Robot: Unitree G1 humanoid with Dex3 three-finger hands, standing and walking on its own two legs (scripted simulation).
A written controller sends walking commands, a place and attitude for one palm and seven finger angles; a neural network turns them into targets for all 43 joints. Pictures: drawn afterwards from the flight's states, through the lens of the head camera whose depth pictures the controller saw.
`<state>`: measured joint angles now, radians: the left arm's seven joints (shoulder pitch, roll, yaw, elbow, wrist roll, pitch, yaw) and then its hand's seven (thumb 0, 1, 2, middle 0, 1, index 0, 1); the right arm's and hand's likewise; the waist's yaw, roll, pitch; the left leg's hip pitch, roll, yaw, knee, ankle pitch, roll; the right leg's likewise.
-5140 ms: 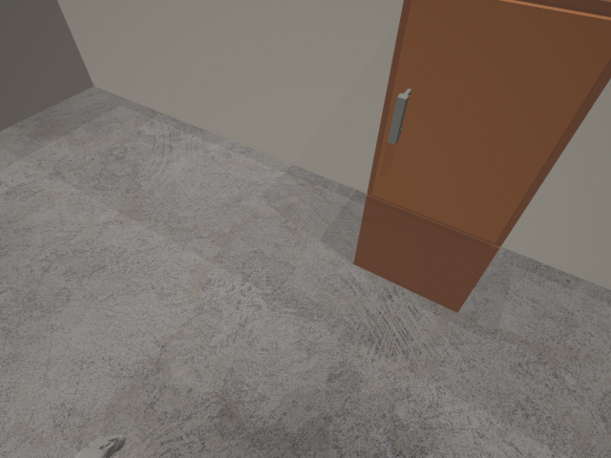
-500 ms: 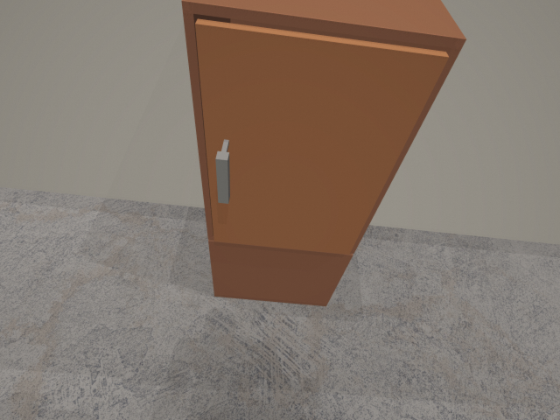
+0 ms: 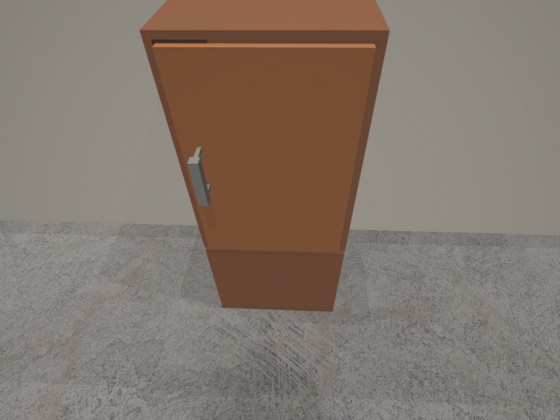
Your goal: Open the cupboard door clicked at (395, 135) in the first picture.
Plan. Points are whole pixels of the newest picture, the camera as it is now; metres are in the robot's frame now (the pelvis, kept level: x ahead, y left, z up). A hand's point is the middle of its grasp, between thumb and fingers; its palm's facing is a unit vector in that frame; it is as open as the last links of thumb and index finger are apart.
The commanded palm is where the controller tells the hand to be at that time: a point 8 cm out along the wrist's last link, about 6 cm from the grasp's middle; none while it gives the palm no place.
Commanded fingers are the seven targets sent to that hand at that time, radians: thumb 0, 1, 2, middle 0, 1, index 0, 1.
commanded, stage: come to a stop and stand still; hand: left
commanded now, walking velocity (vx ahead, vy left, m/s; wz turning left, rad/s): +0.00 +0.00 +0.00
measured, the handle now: (201, 176) +0.63 +0.21 -0.04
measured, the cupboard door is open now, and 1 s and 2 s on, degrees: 0 0 0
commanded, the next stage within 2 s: look again from close up in 0.30 s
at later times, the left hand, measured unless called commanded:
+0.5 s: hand out of the picture -0.03 +0.16 -0.18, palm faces +0.03 -0.99 -0.16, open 7.4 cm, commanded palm none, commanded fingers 0.00 0.90 0.90 -0.20 -0.30 -0.20 -0.30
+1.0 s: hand out of the picture +0.01 +0.21 -0.17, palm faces +0.00 -0.98 -0.21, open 7.3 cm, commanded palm none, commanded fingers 0.00 0.90 0.90 -0.20 -0.30 -0.20 -0.30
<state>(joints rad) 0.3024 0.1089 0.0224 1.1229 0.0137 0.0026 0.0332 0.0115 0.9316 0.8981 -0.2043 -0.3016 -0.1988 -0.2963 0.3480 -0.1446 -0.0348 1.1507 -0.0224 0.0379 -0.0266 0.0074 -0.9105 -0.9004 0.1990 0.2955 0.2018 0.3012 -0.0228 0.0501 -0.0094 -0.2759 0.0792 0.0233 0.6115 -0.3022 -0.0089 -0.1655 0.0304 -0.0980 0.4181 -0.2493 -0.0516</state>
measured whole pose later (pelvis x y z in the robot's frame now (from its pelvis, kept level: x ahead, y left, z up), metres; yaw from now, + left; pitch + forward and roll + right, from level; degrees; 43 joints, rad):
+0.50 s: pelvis -0.01 +0.01 +0.00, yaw +0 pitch +0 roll -2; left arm 0.32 0.09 0.00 1.13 0.02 -0.04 0.04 0.00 0.91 0.90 -0.20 -0.30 -0.20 -0.30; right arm 0.28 -0.15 -0.02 1.10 -0.02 0.00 -0.03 0.02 -0.92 -0.90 0.20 0.30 0.20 0.30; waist -0.01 0.04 0.03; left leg -0.24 0.06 0.02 0.53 -0.28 -0.01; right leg -0.20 0.03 -0.09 0.45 -0.24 -0.04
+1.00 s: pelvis +0.00 +0.04 +0.00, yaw -1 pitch +0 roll +1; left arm 0.27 0.15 0.00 1.09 0.01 -0.02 0.03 0.00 0.92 0.90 -0.20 -0.30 -0.20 -0.30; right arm 0.31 -0.14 0.02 1.10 -0.02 -0.03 -0.03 0.01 -0.91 -0.90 0.20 0.30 0.20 0.30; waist 0.00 0.00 0.02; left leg -0.19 -0.01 0.07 0.46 -0.27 0.03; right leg -0.22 -0.05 -0.04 0.50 -0.28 0.01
